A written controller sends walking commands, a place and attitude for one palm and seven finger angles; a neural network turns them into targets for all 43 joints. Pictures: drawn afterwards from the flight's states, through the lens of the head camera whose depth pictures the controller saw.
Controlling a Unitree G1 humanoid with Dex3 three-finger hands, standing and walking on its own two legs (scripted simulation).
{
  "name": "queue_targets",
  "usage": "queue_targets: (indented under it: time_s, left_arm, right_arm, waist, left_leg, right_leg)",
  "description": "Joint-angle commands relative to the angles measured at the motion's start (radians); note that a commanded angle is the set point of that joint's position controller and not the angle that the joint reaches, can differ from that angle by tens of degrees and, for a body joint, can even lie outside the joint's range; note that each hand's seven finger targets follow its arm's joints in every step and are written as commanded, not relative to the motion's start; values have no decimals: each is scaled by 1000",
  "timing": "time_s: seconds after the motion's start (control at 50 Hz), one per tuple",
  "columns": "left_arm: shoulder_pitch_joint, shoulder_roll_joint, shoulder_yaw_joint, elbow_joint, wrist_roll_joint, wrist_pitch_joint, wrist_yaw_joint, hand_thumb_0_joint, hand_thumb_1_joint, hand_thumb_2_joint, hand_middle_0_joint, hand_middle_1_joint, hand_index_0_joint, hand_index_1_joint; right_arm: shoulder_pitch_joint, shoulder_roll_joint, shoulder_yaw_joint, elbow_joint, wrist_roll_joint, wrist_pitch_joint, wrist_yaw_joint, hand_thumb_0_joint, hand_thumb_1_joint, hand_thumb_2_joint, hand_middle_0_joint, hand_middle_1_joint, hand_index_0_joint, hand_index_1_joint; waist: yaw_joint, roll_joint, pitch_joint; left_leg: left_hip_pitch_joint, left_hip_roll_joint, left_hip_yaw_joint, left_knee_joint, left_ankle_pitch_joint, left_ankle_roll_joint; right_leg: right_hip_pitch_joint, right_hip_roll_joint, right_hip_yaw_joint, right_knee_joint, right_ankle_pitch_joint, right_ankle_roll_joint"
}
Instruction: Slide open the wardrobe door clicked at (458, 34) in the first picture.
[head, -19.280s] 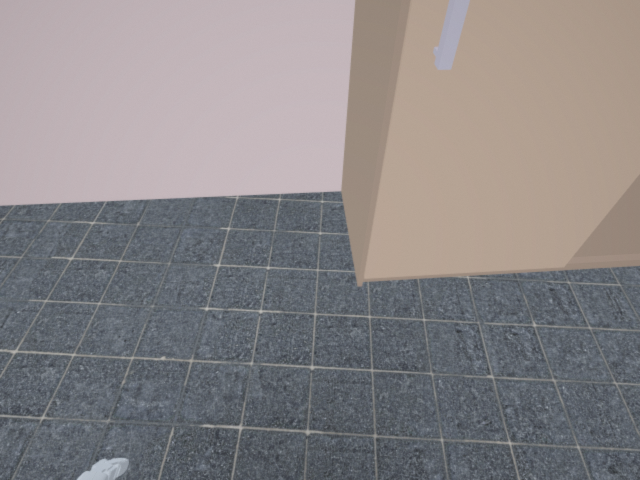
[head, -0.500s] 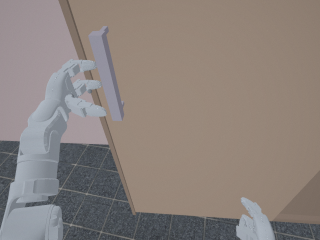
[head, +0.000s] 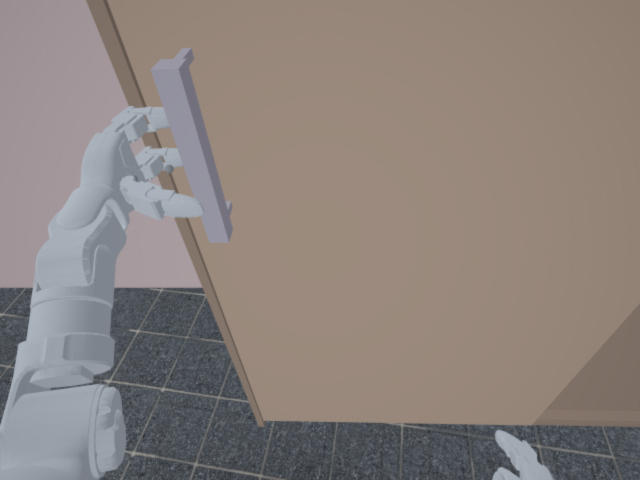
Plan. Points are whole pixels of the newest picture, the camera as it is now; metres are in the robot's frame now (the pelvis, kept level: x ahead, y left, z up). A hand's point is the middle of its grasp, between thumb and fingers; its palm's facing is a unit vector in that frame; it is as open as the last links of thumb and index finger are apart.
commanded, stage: slide the fingers in behind the handle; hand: left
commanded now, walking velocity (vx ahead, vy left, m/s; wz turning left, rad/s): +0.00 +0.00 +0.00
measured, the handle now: (204, 154) +0.44 +0.16 +0.23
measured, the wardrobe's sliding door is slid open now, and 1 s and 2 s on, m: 0.00 0.00 0.00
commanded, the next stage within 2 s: move the hooked fingers beside the handle in 0.54 s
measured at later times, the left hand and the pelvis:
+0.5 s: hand (171, 177) +0.40 +0.19 +0.22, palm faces +0.05 -1.00 -0.02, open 14.0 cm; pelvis +0.00 +0.01 +0.00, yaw +0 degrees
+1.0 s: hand (173, 175) +0.40 +0.19 +0.22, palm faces +0.06 -1.00 -0.02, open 13.9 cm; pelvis +0.00 +0.01 +0.00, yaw +1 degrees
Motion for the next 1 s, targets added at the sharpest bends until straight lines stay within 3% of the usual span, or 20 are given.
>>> queue_targets:
  time_s: [0.0,0.04,0.08,0.14,0.2,0.24,0.3,0.36,0.4,0.46,0.5,0.54,0.6,0.64,0.7,0.76,0.8,0.84,0.9,0.98]
  left_arm:
    - [-430,259,78,-212,-4,-67,6,0,-500,300,-300,-1200,-300,-1200]
    - [-455,234,59,-213,-10,-65,4,0,-500,300,-300,-1200,-300,-1200]
    - [-445,255,74,-209,-7,-62,5,0,-500,300,-300,-1200,-300,-1200]
    - [-477,220,39,-214,-6,-63,7,0,-500,300,-300,-1200,-300,-1200]
    - [-431,265,84,-204,-6,-63,10,0,-500,300,-300,-1200,-300,-1200]
    - [-438,235,60,-243,-5,-66,6,0,-500,300,-300,-1200,-300,-1200]
    - [-403,236,67,-254,-13,-63,4,0,-500,300,-300,-1200,-300,-1200]
    - [-476,172,2,-284,-14,-57,0,0,-500,300,-300,-1200,-300,-1200]
    - [-479,201,26,-280,-16,-55,11,0,-500,300,-300,-1200,-300,-1200]
    - [-528,164,-4,-266,-13,-52,26,0,-500,300,-300,-1200,-300,-1200]
    - [-520,175,4,-266,-6,-52,40,0,-500,300,-300,-1200,-300,-1200]
    - [-543,118,-40,-288,-5,-55,44,0,-500,300,-300,-1200,-300,-1200]
    - [-538,105,-51,-250,-8,-48,50,0,-500,300,-300,-1200,-300,-1200]
    - [-611,53,-101,-282,-3,-54,50,0,-500,300,-300,-1200,-300,-1200]
    - [-562,118,-48,-259,2,-54,57,0,-500,300,-300,-1200,-300,-1200]
    - [-582,81,-69,-253,-2,-56,50,0,-500,300,-300,-1200,-300,-1200]
    - [-534,161,-5,-241,-2,-59,50,0,-500,300,-300,-1200,-300,-1200]
    - [-560,94,-56,-287,-4,-67,41,0,-500,300,-300,-1200,-300,-1200]
    - [-495,163,5,-246,-10,-63,43,0,-500,300,-300,-1200,-300,-1200]
    - [-473,144,0,-316,-9,-62,39,0,-500,300,-300,-1200,-300,-1200]
  right_arm:
    - [-137,-117,-46,-172,-3,-57,-9,0,-900,-900,200,300,200,300]
    - [-136,-115,-44,-174,-3,-60,-8,0,-900,-900,200,300,200,300]
    - [-139,-116,-44,-175,-2,-57,-9,0,-900,-900,200,300,200,300]
    - [-136,-114,-43,-175,-2,-56,-10,0,-900,-900,200,300,200,300]
    - [-134,-119,-45,-174,-4,-52,-9,0,-900,-900,200,300,200,300]
    - [-149,-109,-41,-188,-3,-53,-7,0,-900,-900,200,300,200,300]
    - [-148,-112,-42,-187,-4,-49,-5,0,-900,-900,200,300,200,300]
    - [-161,-103,-38,-187,0,-52,-9,0,-900,-900,200,300,200,300]
    - [-157,-108,-41,-178,-2,-53,-13,0,-900,-900,200,300,200,300]
    - [-154,-103,-37,-169,-4,-55,-15,0,-900,-900,200,300,200,300]
    - [-152,-105,-40,-164,-6,-52,-13,0,-900,-900,200,300,200,300]
    - [-155,-98,-38,-168,-7,-55,-12,0,-900,-900,200,300,200,300]
    - [-150,-102,-40,-151,-7,-50,-14,0,-900,-900,200,300,200,300]
    - [-153,-95,-39,-152,-7,-54,-14,0,-900,-900,200,300,200,300]
    - [-148,-104,-41,-143,-12,-47,-13,0,-900,-900,200,300,200,300]
    - [-153,-95,-35,-150,-12,-48,-12,0,-900,-900,200,300,200,300]
    - [-149,-107,-39,-146,-14,-42,-12,0,-900,-900,200,300,200,300]
    - [-165,-92,-33,-164,-13,-47,-9,0,-900,-900,200,300,200,300]
    - [-162,-102,-34,-157,-12,-39,-10,0,-900,-900,200,300,200,300]
    - [-177,-93,-32,-182,-11,-45,-7,0,-900,-900,200,300,200,300]
  waist:
    - [14,-24,-254]
    - [5,-62,-240]
    - [9,-48,-237]
    - [-2,-54,-227]
    - [12,-61,-245]
    - [12,-27,-252]
    - [13,-53,-256]
    - [-6,-18,-232]
    - [-4,-34,-232]
    - [-12,-43,-229]
    - [-7,-3,-251]
    - [-14,-30,-265]
    - [-19,-61,-239]
    - [-31,-26,-254]
    - [-12,-36,-261]
    - [-18,-54,-262]
    - [0,-61,-267]
    - [-6,-36,-276]
    - [6,-61,-242]
    - [11,-29,-268]
  left_leg:
    - [122,-1,-67,-18,240,43]
    - [116,-1,-70,-19,229,46]
    - [110,-1,-69,-21,221,44]
    - [118,1,-73,-23,212,46]
    - [116,1,-73,-22,219,44]
    - [124,-1,-70,-20,238,44]
    - [130,1,-71,-15,255,43]
    - [144,0,-72,-13,231,43]
    - [147,3,-79,-14,218,43]
    - [147,1,-83,-16,217,42]
    - [164,0,-82,-12,236,40]
    - [173,3,-88,-12,258,39]
    - [171,6,-91,-12,245,39]
    - [191,4,-93,-9,249,39]
    - [186,4,-98,-11,263,38]
    - [181,0,-97,-11,262,40]
    - [169,1,-96,-14,272,39]
    - [185,-1,-95,-13,287,38]
    - [160,3,-97,-23,256,37]
    - [172,0,-88,-18,283,37]
  right_leg:
    - [17,-34,66,-56,328,16]
    - [4,-32,64,-57,320,18]
    - [2,-32,64,-56,309,17]
    - [-16,-30,62,-61,290,17]
    - [8,-31,66,-61,300,17]
    - [10,-33,65,-52,321,14]
    - [19,-31,61,-53,343,15]
    - [-26,-27,59,-55,308,15]
    - [-23,-27,60,-63,285,14]
    - [-38,-24,56,-58,277,13]
    - [-27,-27,62,-58,290,11]
    - [-26,-24,51,-46,306,10]
    - [-43,-22,49,-56,291,12]
    - [-58,-23,48,-47,286,9]
    - [-34,-25,51,-50,298,6]
    - [-35,-24,48,-45,304,7]
    - [-4,-26,50,-49,319,7]
    - [-8,-27,47,-40,331,5]
    - [-5,-26,50,-55,301,7]
    - [6,-26,51,-45,333,6]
